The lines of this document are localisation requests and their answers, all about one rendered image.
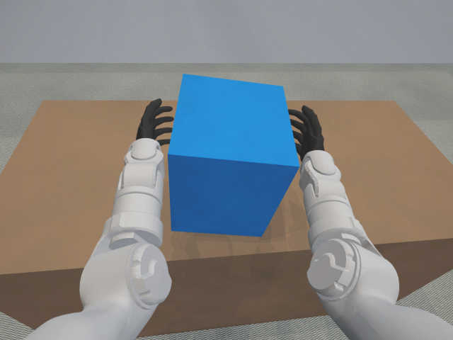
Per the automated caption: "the pedestal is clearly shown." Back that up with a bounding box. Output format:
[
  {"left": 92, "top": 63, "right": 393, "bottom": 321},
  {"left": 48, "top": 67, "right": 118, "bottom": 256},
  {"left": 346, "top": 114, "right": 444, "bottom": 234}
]
[{"left": 0, "top": 101, "right": 453, "bottom": 338}]

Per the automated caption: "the robot right upper arm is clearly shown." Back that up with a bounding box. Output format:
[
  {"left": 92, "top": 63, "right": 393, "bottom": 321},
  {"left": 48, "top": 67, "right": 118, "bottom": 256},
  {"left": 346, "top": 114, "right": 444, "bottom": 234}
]
[{"left": 307, "top": 238, "right": 453, "bottom": 340}]

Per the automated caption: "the robot left upper arm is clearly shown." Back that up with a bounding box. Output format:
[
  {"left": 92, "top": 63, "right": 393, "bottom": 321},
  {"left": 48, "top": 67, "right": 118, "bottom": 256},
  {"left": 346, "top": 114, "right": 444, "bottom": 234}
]
[{"left": 23, "top": 242, "right": 172, "bottom": 340}]

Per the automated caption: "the robot left hand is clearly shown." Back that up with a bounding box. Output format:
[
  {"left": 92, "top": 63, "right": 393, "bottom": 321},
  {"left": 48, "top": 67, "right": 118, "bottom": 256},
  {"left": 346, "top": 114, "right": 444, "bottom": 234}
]
[{"left": 136, "top": 98, "right": 174, "bottom": 146}]

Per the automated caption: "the robot left forearm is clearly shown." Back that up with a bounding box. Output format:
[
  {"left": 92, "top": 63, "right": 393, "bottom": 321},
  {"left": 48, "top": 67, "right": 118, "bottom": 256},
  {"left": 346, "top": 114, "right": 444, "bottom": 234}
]
[{"left": 79, "top": 138, "right": 165, "bottom": 297}]

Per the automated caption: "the robot right forearm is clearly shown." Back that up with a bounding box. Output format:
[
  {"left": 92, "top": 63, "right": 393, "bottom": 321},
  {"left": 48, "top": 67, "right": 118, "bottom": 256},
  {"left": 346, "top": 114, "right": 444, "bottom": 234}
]
[{"left": 299, "top": 150, "right": 384, "bottom": 258}]

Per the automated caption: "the carton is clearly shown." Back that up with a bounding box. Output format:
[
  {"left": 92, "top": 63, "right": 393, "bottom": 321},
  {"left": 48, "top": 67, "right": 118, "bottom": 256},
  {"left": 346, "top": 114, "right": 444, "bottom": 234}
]
[{"left": 168, "top": 74, "right": 300, "bottom": 237}]

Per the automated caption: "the robot right hand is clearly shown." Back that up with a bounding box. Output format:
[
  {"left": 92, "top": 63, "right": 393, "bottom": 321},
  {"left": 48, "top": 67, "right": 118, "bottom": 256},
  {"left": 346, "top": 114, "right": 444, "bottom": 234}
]
[{"left": 288, "top": 106, "right": 325, "bottom": 162}]

